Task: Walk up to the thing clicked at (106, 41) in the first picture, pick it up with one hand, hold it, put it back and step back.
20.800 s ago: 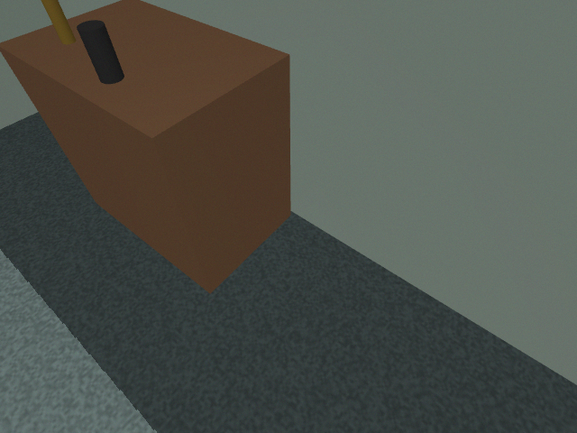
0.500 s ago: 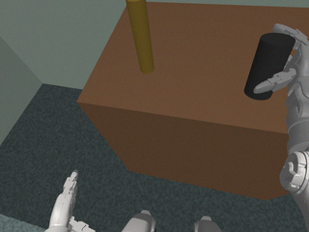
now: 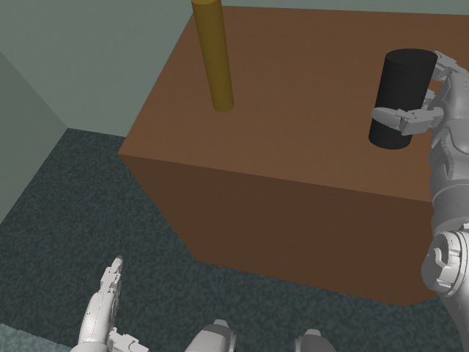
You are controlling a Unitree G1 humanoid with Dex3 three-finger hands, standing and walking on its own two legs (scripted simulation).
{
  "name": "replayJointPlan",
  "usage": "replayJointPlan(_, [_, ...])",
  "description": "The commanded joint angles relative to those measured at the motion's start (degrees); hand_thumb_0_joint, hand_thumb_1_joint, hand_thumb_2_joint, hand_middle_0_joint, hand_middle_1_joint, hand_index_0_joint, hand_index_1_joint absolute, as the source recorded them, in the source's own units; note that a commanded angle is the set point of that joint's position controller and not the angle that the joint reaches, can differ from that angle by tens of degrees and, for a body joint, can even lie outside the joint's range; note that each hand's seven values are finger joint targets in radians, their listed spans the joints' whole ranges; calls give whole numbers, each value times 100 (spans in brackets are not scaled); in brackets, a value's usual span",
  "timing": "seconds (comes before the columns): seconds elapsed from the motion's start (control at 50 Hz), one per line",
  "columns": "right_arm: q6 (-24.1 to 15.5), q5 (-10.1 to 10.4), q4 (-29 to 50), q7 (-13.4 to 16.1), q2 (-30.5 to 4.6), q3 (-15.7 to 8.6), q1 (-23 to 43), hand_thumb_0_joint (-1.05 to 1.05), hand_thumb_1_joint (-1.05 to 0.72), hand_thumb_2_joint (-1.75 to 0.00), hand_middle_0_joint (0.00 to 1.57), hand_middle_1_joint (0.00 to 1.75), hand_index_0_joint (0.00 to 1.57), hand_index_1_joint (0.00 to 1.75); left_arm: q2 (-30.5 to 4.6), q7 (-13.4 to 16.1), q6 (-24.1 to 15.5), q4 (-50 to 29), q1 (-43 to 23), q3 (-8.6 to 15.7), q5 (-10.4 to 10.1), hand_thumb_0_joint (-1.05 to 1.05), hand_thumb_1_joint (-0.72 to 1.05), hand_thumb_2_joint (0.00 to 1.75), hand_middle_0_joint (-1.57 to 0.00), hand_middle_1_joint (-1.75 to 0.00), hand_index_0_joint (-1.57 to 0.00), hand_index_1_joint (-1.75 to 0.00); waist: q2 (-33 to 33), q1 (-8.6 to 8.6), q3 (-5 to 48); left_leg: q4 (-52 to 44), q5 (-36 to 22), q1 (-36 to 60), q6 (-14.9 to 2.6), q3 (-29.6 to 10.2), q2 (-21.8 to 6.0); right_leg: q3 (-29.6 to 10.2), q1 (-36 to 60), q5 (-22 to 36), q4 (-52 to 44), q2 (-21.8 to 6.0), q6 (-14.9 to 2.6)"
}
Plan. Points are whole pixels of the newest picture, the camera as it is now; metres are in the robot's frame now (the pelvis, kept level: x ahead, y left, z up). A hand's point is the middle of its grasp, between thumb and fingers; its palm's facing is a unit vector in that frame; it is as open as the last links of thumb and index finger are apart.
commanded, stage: settle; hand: right
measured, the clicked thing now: (398, 101) +0.51 -0.18 +0.11
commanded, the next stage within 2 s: lift in 0.82 s
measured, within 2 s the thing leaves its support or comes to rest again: neither
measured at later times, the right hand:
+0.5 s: hand (409, 79) +0.52 -0.19 +0.14, palm faces +0.08 +1.00 +0.00, open 10.7 cm
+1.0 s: hand (415, 60) +0.53 -0.18 +0.17, palm faces +0.08 +1.00 +0.01, open 10.7 cm
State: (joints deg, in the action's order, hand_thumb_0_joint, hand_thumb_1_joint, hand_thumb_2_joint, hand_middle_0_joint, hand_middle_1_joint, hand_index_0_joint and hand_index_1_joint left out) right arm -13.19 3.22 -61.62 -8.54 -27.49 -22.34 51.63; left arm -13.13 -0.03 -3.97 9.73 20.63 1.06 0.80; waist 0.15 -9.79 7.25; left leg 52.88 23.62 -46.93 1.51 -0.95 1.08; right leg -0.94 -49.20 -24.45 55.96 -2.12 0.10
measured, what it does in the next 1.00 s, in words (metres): stands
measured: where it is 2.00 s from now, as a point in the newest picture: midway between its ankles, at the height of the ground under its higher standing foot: outside the picture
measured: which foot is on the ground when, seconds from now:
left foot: down 0.00-1.00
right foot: down 0.00-1.00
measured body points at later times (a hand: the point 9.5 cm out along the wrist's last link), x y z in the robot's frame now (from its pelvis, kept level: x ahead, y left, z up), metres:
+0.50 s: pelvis +0.02 +0.01 +0.02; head +0.10 -0.01 +0.46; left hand +0.17 +0.26 -0.03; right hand +0.51 -0.24 +0.14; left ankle +0.02 +0.14 -0.68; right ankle +0.02 -0.12 -0.68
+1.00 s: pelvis +0.03 +0.01 +0.03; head +0.10 +0.00 +0.47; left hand +0.18 +0.27 -0.03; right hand +0.52 -0.24 +0.17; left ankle +0.02 +0.14 -0.68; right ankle +0.02 -0.12 -0.68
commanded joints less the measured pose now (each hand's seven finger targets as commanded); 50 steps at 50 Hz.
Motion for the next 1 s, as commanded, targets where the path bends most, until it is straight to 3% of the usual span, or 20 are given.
replayJointPlan(0.0, [-310, 174, 1339, 48, -1330, -139, 2911, 0, -17, -120, 125, 134, 129, 134, -867, 119, -337, -1198, -142, 487, -80, 0, -54, 4, -5, -5, -6, -4, 550, -104, 2705, -672, -1761, 1023, -207, 258, 119, -27, 2151, 1743, -688, 76, -96])
replayJointPlan(0.12, [-437, 183, 2151, 26, -1683, -175, 3601, 0, -17, -131, 128, 143, 133, 143, -983, 169, -368, -1213, -468, 556, -49, 0, -54, 4, -5, -5, -6, -4, 1032, 65, 3371, -678, -1628, 1172, -263, 259, 141, -68, 2673, 1798, -846, 50, -12])
replayJointPlan(0.18, [-231, 219, 873, 0, -1192, -26, 2662, 0, -16, -135, 130, 147, 135, 147, -701, 151, -310, -397, -62, 321, -57, 0, -53, 4, -5, -5, -6, -4, 838, 124, 2480, -787, -1553, 1019, -251, 294, 155, -41, 2384, 1804, -908, 98, -41])
replayJointPlan(0.24, [-399, 261, 2374, 108, -1946, -308, 3958, 0, -14, -138, 132, 151, 137, 151, -1095, 243, -379, -966, -628, 569, -38, 0, -55, 5, -5, -5, -5, -5, 1049, 113, 3627, -803, -1952, 1449, -242, 253, 146, -54, 3013, 2270, -911, 72, -31])
replayJointPlan(0.3, [-144, 296, 344, 16, -901, 123, 2420, 0, -12, -137, 131, 149, 136, 150, -635, 173, -250, 231, 68, 247, -58, 0, -54, 5, -5, -5, -5, -5, 312, -27, 1782, -1051, -1659, 1143, -220, 292, 172, -20, 2157, 1739, -1032, 151, -121])
replayJointPlan(0.36, [-421, 224, 2646, 129, -2318, -415, 4283, 0, -11, -140, 131, 152, 137, 152, -1063, 286, -363, -707, -683, 491, -35, 0, -54, 5, -5, -5, -5, -4, 1109, 153, 3771, -954, -2282, 1750, -191, 142, 97, 64, 3227, 2423, -910, 119, -96])
replayJointPlan(0.42, [17, 369, 11, -95, -359, 396, 2075, 0, -9, -138, 128, 150, 134, 150, -433, 150, -229, 590, 89, 102, -114, 0, -53, 5, -5, -5, -5, -4, 146, -125, 1295, -1195, -1810, 1121, -178, 275, 160, 10, 2175, 1807, -1134, 169, -166])
replayJointPlan(0.46, [-334, 253, 2857, 53, -2514, -501, 4185, 0, -12, -139, 130, 150, 136, 151, -1384, 291, -421, -1247, -1257, 777, -121, 0, -54, 5, -5, -5, -5, -4, 897, 173, 4161, -1001, -2735, 2165, -131, 121, 53, 83, 3340, 2756, -985, 136, -117])
replayJointPlan(0.52, [135, 373, 222, -174, -535, 349, 2239, 0, -5, -136, 127, 148, 134, 148, -676, 165, -162, 877, 565, 411, -101, 0, -53, 4, -4, -5, -6, -4, 304, -142, 1494, -1236, -2273, 1310, -164, 256, 159, 33, 2579, 2402, -1125, 177, -141])
replayJointPlan(0.54, [54, 427, 626, -170, -682, 246, 2536, 0, -7, -136, 128, 147, 134, 147, -580, 147, -234, 443, -42, 237, -150, 0, -54, 5, -5, -5, -5, -4, 311, -40, 1702, -1228, -2291, 1424, -153, 250, 118, 3, 2522, 2434, -1190, 150, -126])
replayJointPlan(0.58, [-250, 331, 2936, -87, -2357, -449, 4316, 0, -10, -139, 130, 151, 136, 151, -1164, 240, -413, -996, -1054, 613, -140, 0, -55, 5, -5, -4, -5, -4, 938, 211, 4269, -1016, -3117, 2217, -122, 131, 50, 73, 3697, 3338, -983, 118, -96])
replayJointPlan(0.64, [54, 471, 693, -269, -738, 218, 2516, 0, -4, -134, 127, 146, 133, 146, -529, 110, -189, 756, 213, 204, -148, 0, -54, 5, -4, -4, -5, -4, 296, -31, 1746, -1200, -2694, 1636, -156, 190, 101, 53, 2536, 2657, -1195, 184, -125])
replayJointPlan(0.68, [-265, 398, 3069, -133, -2159, -387, 4321, 0, -7, -136, 126, 147, 132, 147, -1029, 209, -451, -1159, -1355, 477, -182, 0, -55, 5, -5, -4, -4, -4, 962, 174, 4264, -1072, -3423, 2408, -101, 73, 1, 125, 3678, 3486, -1033, 143, -111])
replayJointPlan(0.7, [-181, 355, 2887, -121, -2289, -394, 4212, 0, -9, -138, 129, 150, 135, 150, -1186, 247, -354, -435, -477, 661, -120, 0, -54, 5, -4, -4, -5, -4, 1013, 242, 3978, -1071, -3454, 2403, -103, 78, 22, 155, 3682, 3513, -1005, 175, -98])
replayJointPlan(0.74, [226, 424, 344, -226, -766, 182, 1993, 0, -1, -139, 124, 149, 131, 149, -461, 92, -130, 1054, 557, 187, -156, 0, -54, 5, -4, -5, -5, -4, 350, 150, 1610, -1230, -3082, 1958, -113, 136, 52, 163, 2529, 2776, -1203, 262, -147])
replayJointPlan(0.76, [146, 474, 701, -186, -928, 24, 2300, 0, -3, -136, 124, 147, 130, 147, -614, 100, -184, 562, -2, 250, -204, 0, -54, 5, -4, -4, -5, -4, 102, 40, 1735, -1307, -3088, 2003, -85, 102, 18, 135, 2389, 2598, -1259, 229, -173])
replayJointPlan(0.8, [-177, 360, 3419, -33, -2581, -632, 4418, 0, -6, -141, 127, 151, 133, 152, -1450, 205, -374, -902, -941, 872, -148, 0, -54, 5, -4, -4, -5, -4, 983, 257, 4530, -1069, -3936, 2750, -59, -15, -51, 200, 3816, 3699, -1051, 184, -114])
replayJointPlan(0.86, [276, 463, 805, -164, -519, 270, 2110, 0, -3, -142, 126, 152, 133, 152, -561, 51, -137, 701, 303, 319, -206, 0, -53, 4, -4, -5, -5, -4, 197, 97, 1688, -1302, -3163, 1901, -108, 154, 66, 126, 2807, 3054, -1272, 195, -131])
replayJointPlan(0.92, [-22, 346, 2723, -52, -2223, -515, 3809, 0, -5, -141, 131, 154, 137, 154, -1140, 146, -314, -400, -746, 651, -173, 0, -54, 5, -4, -5, -5, -4, 676, 317, 3723, -1145, -3686, 2647, -90, 36, -29, 200, 3418, 3435, -1223, 187, -111])
replayJointPlan(0.98, [259, 446, 1056, -203, -568, 280, 2352, 0, 3, -138, 126, 149, 132, 149, -537, 62, -203, 486, -154, 270, -214, 0, -53, 4, -4, -5, -6, -4, 395, 226, 2022, -1361, -2757, 1927, -157, 195, 74, 109, 3144, 3078, -1416, 148, -91])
